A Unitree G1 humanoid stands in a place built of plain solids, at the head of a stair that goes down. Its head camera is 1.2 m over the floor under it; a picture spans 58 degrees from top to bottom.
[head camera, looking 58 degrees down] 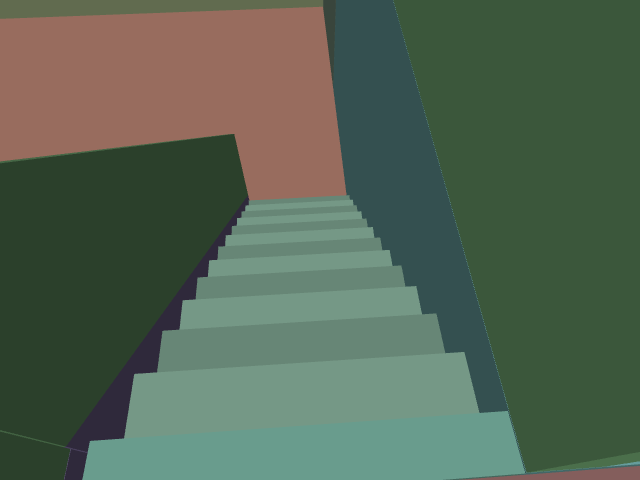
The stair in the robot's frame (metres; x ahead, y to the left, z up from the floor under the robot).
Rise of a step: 0.21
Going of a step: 0.22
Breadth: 1.08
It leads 4 degrees to the left of straight ahead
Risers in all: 13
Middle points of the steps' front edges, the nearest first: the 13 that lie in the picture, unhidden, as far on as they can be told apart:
0.19 0.05 0.00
0.41 0.06 -0.21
0.63 0.08 -0.41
0.85 0.09 -0.62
1.07 0.10 -0.83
1.30 0.12 -1.04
1.52 0.13 -1.25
1.74 0.15 -1.46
1.96 0.16 -1.67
2.18 0.18 -1.87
2.40 0.19 -2.08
2.63 0.21 -2.29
2.85 0.22 -2.50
